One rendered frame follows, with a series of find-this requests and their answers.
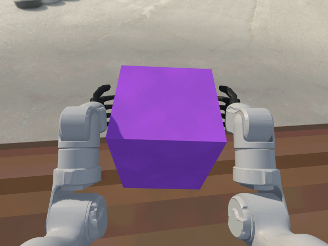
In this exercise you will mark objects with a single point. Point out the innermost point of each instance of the carton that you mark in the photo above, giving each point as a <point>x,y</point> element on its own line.
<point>165,129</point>

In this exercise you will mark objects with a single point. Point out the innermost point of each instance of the robot left upper arm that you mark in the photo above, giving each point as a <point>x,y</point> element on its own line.
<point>75,219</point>

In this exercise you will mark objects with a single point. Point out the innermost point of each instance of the robot right hand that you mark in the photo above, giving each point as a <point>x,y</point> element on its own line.
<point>232,99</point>

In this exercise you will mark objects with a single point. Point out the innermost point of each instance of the robot right forearm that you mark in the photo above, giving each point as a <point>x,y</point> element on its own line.
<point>255,164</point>

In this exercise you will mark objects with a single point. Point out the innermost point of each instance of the robot right upper arm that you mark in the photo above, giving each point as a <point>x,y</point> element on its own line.
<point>261,219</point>

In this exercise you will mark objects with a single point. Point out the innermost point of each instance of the robot left forearm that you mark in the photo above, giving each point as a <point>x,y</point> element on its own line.
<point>78,163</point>

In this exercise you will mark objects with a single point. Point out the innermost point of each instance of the robot left hand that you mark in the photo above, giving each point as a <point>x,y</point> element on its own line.
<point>97,97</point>

